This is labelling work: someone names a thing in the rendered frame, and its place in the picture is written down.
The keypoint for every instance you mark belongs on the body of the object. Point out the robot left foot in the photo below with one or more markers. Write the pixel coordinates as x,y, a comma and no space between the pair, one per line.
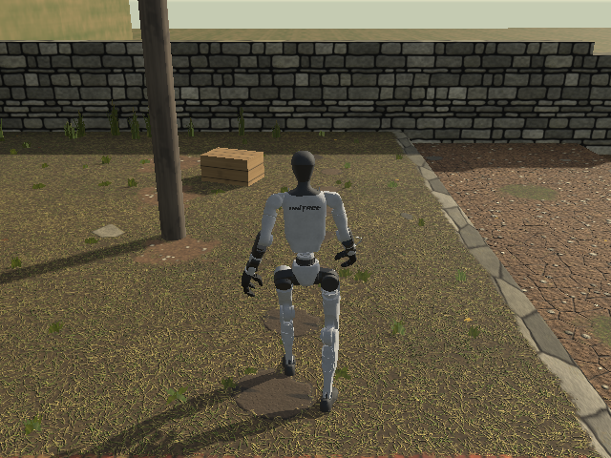
289,369

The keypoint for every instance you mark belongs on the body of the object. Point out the left robot upper arm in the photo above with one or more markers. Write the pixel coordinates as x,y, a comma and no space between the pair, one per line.
274,202

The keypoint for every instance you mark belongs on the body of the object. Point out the robot torso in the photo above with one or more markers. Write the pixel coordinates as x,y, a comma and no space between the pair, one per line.
305,230

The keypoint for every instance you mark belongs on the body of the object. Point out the right robot hand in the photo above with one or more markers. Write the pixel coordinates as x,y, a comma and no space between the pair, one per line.
352,259

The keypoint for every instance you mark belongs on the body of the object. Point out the left robot hand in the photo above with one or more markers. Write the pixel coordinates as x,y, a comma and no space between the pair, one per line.
246,283

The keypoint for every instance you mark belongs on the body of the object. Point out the right robot forearm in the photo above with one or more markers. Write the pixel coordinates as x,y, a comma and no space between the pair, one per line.
349,245

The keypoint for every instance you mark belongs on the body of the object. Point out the right robot upper arm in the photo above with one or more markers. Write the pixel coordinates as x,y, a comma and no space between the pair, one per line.
339,215

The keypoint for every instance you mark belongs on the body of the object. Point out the left robot forearm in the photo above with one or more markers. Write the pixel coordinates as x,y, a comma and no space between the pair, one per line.
255,257

